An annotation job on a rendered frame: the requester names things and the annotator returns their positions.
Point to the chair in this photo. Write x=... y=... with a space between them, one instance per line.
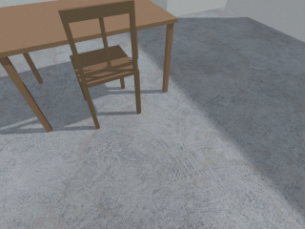
x=103 y=65

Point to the table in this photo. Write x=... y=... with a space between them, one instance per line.
x=38 y=26

